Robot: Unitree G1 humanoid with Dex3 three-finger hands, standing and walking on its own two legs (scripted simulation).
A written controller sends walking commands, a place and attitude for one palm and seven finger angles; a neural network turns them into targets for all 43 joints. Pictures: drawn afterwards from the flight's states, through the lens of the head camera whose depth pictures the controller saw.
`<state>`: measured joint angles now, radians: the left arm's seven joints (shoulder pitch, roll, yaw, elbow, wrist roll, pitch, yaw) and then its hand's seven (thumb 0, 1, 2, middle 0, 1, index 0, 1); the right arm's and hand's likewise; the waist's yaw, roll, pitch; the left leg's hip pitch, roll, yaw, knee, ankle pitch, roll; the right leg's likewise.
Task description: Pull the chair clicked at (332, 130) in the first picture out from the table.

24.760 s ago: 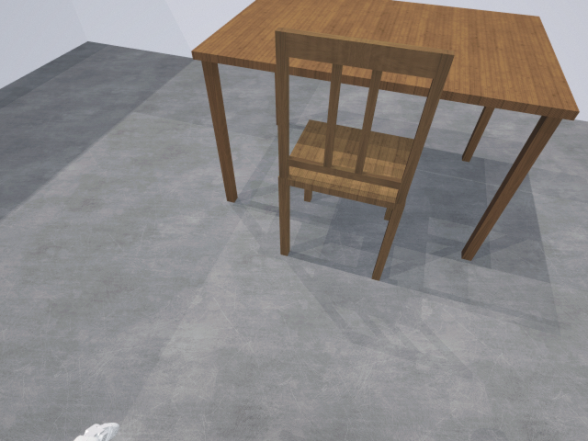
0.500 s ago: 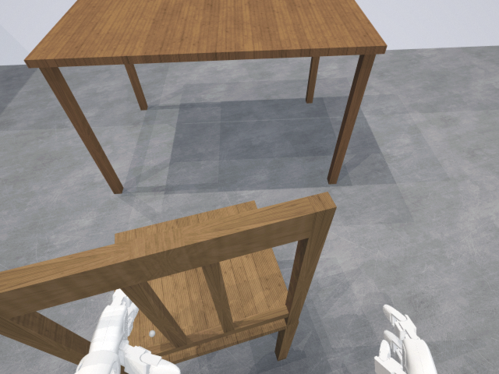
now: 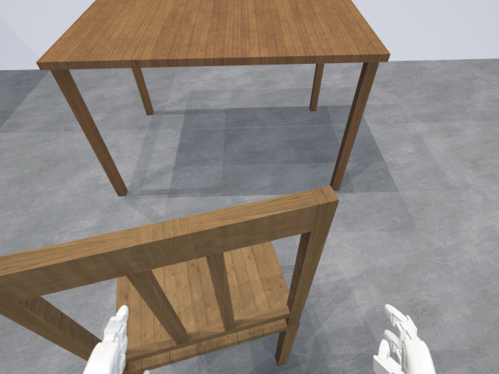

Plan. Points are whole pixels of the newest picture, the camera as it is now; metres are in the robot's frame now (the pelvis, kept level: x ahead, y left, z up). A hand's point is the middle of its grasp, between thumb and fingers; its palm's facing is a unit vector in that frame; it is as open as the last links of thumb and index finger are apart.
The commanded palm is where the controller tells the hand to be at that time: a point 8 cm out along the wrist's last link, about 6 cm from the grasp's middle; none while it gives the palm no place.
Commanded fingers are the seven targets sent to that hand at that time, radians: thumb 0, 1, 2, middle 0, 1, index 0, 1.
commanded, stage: draw the fingers out of the gap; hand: left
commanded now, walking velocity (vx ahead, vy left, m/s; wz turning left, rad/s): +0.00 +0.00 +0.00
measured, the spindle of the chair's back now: (163, 310) +0.24 +0.16 -0.04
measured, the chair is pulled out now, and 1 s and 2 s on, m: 0.62 0.62 0.61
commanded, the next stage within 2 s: draw the hand back to the body in 0.34 s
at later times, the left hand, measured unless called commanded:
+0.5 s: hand out of the picture +0.08 +0.15 -0.02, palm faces +0.09 -0.99 -0.15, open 17.5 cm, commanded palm +0.05 +0.22 +0.01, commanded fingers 0.00 -0.55 0.20 0.00 0.00 0.00 0.00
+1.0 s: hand (93, 368) +0.13 +0.19 +0.08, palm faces +0.08 -0.98 -0.16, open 17.3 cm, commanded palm +0.08 +0.25 +0.10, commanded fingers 0.00 -0.26 0.34 -0.04 -0.06 -0.04 -0.06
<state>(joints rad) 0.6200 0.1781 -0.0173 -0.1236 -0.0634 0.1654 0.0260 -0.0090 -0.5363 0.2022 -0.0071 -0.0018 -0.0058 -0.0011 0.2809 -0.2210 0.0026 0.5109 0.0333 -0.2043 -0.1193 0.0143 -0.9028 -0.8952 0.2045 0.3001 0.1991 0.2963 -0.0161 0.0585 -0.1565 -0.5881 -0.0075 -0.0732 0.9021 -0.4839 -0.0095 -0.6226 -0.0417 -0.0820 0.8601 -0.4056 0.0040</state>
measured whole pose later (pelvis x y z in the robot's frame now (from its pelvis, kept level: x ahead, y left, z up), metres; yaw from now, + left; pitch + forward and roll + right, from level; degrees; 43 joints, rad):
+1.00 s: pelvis -0.01 -0.01 -0.01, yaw -1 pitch +7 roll -2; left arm 0.76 0.26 0.19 -0.35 -0.26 -0.23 -0.19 -0.01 -0.50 0.22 -0.01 -0.01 -0.01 -0.01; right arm 0.26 -0.19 -0.02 0.55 0.09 -0.27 -0.12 0.02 -0.90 -0.90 0.20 0.30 0.20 0.30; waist 0.03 0.06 -0.15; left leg -0.60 0.02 -0.08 1.01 -0.53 -0.02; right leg -0.63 -0.02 -0.09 0.94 -0.44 -0.01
